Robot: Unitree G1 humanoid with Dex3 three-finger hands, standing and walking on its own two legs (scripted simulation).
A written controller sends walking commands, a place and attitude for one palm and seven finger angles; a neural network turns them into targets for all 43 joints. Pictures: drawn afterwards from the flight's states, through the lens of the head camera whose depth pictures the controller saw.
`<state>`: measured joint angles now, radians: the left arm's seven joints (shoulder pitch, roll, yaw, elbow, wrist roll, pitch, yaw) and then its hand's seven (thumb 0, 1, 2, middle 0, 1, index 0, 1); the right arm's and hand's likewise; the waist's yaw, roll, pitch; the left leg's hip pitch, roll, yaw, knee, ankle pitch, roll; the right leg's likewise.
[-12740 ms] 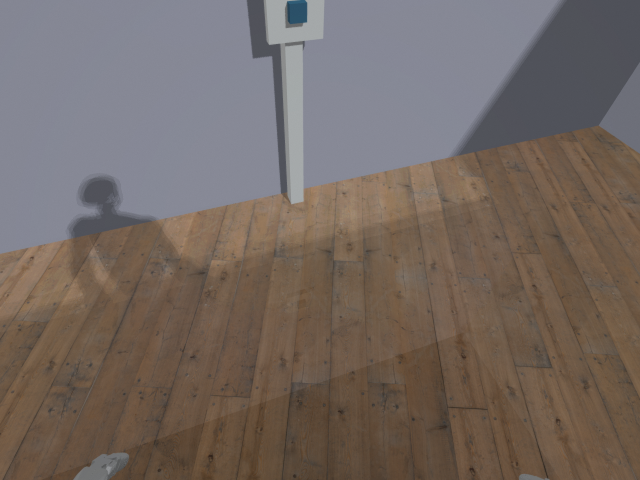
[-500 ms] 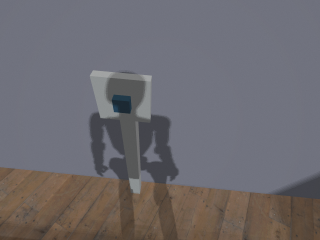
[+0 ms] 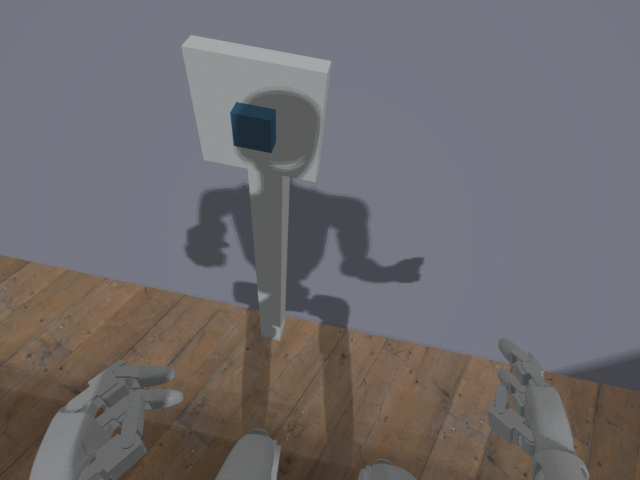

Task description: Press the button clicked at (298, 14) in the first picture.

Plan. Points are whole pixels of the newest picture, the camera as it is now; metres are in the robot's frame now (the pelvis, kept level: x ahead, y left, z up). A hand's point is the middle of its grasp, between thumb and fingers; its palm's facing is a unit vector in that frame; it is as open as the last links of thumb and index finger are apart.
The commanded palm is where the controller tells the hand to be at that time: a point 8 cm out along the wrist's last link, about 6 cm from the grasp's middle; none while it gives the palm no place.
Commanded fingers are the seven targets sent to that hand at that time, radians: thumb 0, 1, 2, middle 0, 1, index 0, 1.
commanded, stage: raise the hand and make a fist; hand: left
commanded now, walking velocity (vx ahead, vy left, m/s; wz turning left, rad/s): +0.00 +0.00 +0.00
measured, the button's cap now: (254, 126) +0.52 +0.17 +0.13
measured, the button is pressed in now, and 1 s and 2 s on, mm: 0 0 0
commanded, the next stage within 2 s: aim a knuckle at the button in 1.50 s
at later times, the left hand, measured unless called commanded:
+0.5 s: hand (148, 362) +0.21 +0.21 +0.07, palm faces -0.03 -1.00 -0.05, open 3.1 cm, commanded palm +0.18 +0.26 +0.09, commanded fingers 0.00 0.90 0.90 -1.30 -1.50 -1.30 -1.50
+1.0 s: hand (136, 314) +0.24 +0.22 +0.12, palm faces -0.04 -1.00 -0.06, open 3.1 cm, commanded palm +0.22 +0.27 +0.12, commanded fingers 0.00 0.90 0.90 -1.30 -1.50 -1.30 -1.50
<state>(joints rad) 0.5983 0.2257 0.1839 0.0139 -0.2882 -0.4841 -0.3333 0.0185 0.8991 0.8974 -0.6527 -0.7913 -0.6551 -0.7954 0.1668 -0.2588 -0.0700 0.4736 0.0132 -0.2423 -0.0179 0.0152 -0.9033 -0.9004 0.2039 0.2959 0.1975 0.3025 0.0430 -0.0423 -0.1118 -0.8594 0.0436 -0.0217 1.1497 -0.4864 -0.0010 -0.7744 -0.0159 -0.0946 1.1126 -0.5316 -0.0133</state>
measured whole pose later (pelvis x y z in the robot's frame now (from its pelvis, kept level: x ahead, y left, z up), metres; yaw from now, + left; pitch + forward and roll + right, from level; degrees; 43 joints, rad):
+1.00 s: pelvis +0.02 +0.01 +0.04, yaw +0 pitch +8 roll -3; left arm 0.38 0.30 0.23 -0.11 -0.32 -0.26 -0.33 0.02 0.90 0.90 -1.30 -1.50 -1.30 -1.50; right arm 0.26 -0.22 0.05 0.50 0.04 -0.19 -0.06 0.02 -0.90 -0.90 0.21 0.30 0.20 0.30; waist 0.01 0.03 -0.10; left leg -0.66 0.04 -0.01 0.96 -0.44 0.02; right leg -0.56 -0.01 -0.08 0.89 -0.46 0.01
